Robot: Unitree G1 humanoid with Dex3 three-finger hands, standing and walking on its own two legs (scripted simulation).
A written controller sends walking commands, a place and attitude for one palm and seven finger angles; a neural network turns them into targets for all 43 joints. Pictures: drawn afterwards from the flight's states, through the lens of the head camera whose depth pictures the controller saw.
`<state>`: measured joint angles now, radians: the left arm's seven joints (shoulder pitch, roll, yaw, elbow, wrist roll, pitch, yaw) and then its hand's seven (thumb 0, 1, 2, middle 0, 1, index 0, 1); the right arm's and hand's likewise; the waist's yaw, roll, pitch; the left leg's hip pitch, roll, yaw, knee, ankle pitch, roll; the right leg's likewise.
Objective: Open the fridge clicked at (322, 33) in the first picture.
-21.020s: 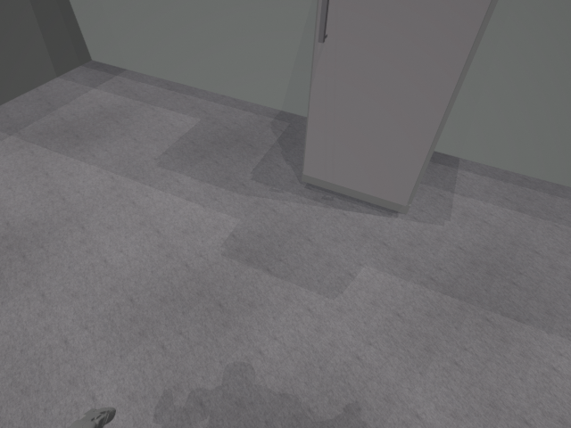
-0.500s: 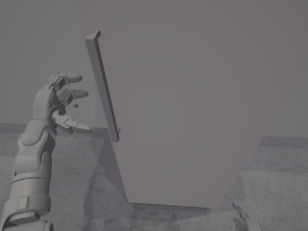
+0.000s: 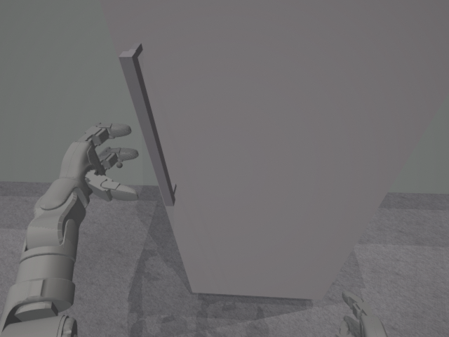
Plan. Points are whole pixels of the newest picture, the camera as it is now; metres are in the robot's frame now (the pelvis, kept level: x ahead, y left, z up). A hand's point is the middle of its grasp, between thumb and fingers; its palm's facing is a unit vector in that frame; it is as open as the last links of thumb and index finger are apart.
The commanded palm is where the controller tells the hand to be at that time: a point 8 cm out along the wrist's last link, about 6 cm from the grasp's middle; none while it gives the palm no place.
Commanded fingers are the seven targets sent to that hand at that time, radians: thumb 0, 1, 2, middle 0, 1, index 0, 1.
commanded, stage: move the hooked fingers beside the handle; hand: left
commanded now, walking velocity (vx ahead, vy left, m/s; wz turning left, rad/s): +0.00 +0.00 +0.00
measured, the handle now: (156, 139) +0.42 +0.15 +0.16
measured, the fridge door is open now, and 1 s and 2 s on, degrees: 0 0 0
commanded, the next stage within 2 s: feel for the door with the fingertips in 0.74 s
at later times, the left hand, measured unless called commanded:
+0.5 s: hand (122, 170) +0.34 +0.19 +0.16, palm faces +0.01 -1.00 -0.02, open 14.0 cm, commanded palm +0.32 +0.24 +0.17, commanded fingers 0.00 -0.50 0.30 -0.30 -1.20 -0.30 -1.20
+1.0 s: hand (123, 157) +0.35 +0.18 +0.18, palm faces -0.02 -1.00 -0.02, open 14.0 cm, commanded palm +0.32 +0.23 +0.17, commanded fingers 0.00 -0.50 0.30 -0.30 -1.20 -0.30 -1.20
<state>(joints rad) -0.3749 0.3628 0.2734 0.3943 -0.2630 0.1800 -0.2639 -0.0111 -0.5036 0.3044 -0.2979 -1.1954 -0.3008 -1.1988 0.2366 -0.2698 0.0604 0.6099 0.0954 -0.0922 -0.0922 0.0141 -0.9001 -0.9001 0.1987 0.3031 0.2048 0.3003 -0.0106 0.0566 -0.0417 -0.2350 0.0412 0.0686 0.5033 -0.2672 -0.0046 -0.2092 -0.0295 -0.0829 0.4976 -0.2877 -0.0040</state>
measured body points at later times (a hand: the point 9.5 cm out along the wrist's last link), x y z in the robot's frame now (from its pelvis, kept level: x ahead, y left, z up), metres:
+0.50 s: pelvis +0.00 -0.01 +0.00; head -0.01 -0.02 +0.45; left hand +0.33 +0.24 +0.16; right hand +0.16 -0.25 -0.09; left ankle +0.00 +0.12 -0.74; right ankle -0.02 -0.11 -0.74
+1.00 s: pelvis +0.00 +0.00 +0.00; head -0.02 -0.03 +0.45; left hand +0.35 +0.24 +0.18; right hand +0.16 -0.24 -0.09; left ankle +0.00 +0.12 -0.74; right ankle -0.02 -0.11 -0.74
